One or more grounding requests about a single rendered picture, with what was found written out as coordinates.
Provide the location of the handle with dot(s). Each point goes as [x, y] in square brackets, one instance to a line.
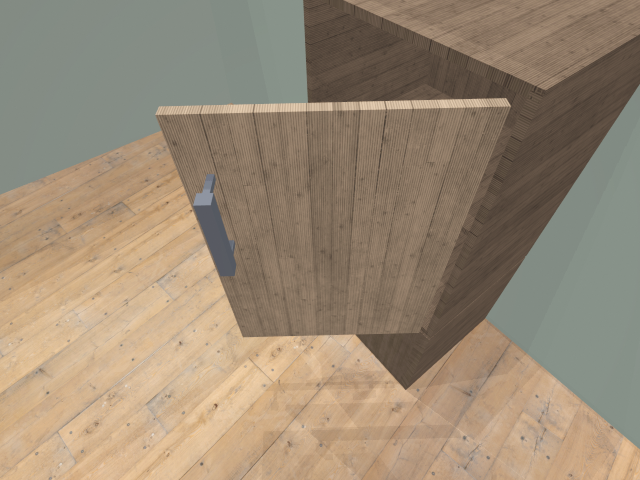
[208, 214]

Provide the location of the cupboard door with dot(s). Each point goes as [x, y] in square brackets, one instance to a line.
[344, 214]

